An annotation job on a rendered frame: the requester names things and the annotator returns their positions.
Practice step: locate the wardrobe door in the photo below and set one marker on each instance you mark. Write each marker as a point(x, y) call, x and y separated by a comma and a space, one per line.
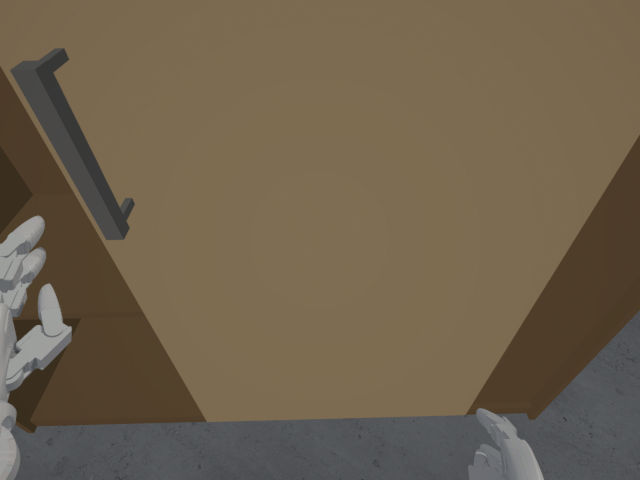
point(600, 265)
point(343, 208)

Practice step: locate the robot left forearm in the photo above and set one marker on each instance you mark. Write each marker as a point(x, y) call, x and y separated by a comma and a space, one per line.
point(9, 451)

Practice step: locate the right robot hand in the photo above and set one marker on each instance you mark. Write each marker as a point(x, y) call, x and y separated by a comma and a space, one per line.
point(515, 461)

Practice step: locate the left robot hand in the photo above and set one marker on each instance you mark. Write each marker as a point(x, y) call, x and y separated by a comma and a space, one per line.
point(43, 343)

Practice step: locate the handle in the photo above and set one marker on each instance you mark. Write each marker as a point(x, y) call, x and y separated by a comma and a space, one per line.
point(47, 100)

